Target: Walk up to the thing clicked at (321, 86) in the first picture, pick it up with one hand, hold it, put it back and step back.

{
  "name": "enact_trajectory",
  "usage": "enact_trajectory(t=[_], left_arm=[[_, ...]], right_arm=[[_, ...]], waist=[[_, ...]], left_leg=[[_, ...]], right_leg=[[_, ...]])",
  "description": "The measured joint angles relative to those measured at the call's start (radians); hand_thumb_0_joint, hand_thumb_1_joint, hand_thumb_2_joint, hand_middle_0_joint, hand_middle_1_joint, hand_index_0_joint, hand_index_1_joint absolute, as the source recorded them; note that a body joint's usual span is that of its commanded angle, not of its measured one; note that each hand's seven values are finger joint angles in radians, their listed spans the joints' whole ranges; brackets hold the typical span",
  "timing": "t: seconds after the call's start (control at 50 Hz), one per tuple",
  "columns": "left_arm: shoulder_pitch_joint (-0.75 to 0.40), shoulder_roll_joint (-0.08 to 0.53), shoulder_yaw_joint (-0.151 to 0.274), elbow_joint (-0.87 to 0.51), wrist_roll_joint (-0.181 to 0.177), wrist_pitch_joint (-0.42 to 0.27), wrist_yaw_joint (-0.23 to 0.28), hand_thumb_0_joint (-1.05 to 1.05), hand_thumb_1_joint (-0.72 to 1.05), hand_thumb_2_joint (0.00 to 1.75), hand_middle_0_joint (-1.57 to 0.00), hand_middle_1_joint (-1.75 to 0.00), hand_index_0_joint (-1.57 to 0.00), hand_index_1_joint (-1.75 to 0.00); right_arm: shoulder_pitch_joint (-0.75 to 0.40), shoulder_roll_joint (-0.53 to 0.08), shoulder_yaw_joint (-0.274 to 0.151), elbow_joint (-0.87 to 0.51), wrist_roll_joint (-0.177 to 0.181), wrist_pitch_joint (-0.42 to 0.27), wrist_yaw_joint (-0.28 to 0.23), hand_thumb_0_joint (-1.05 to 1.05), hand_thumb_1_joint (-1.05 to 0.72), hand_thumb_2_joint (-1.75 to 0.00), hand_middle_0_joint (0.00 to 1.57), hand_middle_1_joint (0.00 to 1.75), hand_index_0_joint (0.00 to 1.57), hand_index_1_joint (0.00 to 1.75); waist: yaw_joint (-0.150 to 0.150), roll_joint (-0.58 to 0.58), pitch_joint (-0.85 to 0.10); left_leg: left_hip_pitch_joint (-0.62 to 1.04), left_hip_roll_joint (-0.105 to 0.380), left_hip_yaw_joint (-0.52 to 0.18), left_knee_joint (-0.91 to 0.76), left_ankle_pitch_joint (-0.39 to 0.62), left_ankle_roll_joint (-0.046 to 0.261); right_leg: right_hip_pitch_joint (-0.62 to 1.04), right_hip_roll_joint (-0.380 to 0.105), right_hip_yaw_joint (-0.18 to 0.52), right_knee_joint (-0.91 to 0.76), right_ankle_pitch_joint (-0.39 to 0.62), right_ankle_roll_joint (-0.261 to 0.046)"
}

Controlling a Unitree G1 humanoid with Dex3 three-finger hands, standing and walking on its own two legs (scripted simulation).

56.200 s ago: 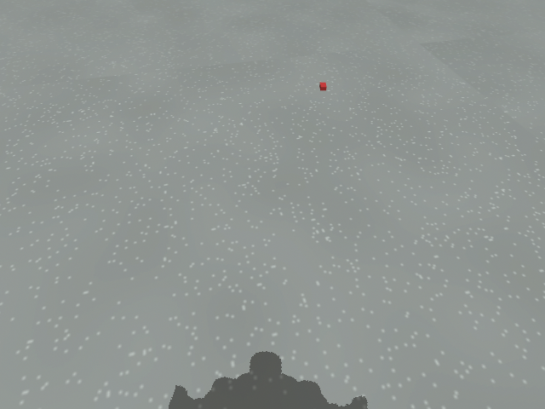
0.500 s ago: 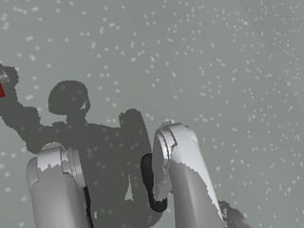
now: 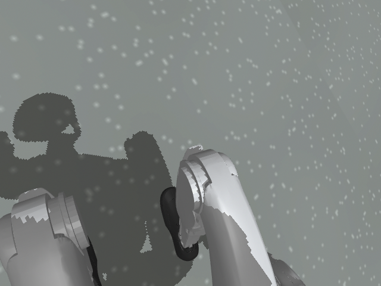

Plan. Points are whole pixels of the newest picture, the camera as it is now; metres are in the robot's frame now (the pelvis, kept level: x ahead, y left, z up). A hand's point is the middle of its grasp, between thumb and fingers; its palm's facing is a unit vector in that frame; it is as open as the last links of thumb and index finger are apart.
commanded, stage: rest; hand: left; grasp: from above
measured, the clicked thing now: out of the picture +0.48 +0.34 -0.26
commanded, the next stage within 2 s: open in 0.72 s
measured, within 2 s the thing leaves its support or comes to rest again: rests again in 0.48 s
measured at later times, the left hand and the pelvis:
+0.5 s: hand out of the picture +0.46 +0.33 -0.25, palm faces -0.44 -0.15 -0.89, open 6.9 cm; pelvis +0.00 +0.00 +0.00, yaw -2 degrees
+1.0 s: hand out of the picture +0.46 +0.32 -0.25, palm faces -0.44 -0.15 -0.89, open 8.4 cm; pelvis +0.00 +0.00 +0.00, yaw -3 degrees
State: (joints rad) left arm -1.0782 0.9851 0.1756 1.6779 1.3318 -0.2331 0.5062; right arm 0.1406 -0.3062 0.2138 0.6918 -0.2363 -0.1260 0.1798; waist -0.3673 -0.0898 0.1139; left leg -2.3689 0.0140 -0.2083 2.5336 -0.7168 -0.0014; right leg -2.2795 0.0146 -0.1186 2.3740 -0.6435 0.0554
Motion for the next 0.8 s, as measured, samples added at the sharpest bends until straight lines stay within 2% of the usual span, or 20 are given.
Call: enact_trajectory(t=[0.12,0.22,0.56,0.8], left_arm=[[-0.009,0.041,0.018,0.029,0.01,-0.012,0.022,-0.09,0.35,0.13,-0.75,-0.18,-1.12,-0.27],[-0.014,0.061,0.002,0.033,0.019,-0.014,0.04,-0.08,0.35,0.13,-0.75,-0.19,-1.1,-0.28],[-0.017,0.073,-0.02,0.061,-0.005,-0.001,0.08,-0.07,0.32,0.19,-0.74,-0.23,-1.06,-0.31],[-0.019,0.085,-0.026,0.084,-0.015,0.004,0.097,-0.06,0.29,0.23,-0.73,-0.25,-1.02,-0.33]], right_arm=[[-0.011,-0.014,0.024,-0.018,-0.017,-0.014,0.005,0.0,-0.9,-0.89,0.2,0.3,0.21,0.3],[-0.016,-0.023,0.032,-0.018,-0.029,-0.027,0.012,0.0,-0.9,-0.89,0.2,0.3,0.21,0.3],[-0.033,-0.026,0.073,-0.035,-0.044,-0.068,0.048,0.0,-0.9,-0.89,0.2,0.3,0.21,0.3],[-0.041,-0.04,0.088,-0.041,-0.042,-0.089,0.059,0.0,-0.9,-0.9,0.2,0.3,0.21,0.3]], waist=[[-0.013,-0.022,0.024],[-0.018,-0.036,0.035],[-0.03,-0.05,0.055],[-0.038,-0.056,0.071]], left_leg=[[0.0,-0.001,-0.015,0.015,0.002,-0.001],[-0.001,0.001,-0.022,0.026,-0.001,0.001],[0.011,0.002,-0.041,0.034,-0.018,0.001],[0.011,0.004,-0.048,0.039,-0.012,0.007]], right_leg=[[0.005,0.004,-0.012,0.005,0.007,0.001],[0.006,0.008,-0.016,0.008,0.009,0.004],[0.025,0.013,-0.032,0.0,0.0,0.01],[0.031,0.019,-0.038,-0.005,0.011,0.016]])
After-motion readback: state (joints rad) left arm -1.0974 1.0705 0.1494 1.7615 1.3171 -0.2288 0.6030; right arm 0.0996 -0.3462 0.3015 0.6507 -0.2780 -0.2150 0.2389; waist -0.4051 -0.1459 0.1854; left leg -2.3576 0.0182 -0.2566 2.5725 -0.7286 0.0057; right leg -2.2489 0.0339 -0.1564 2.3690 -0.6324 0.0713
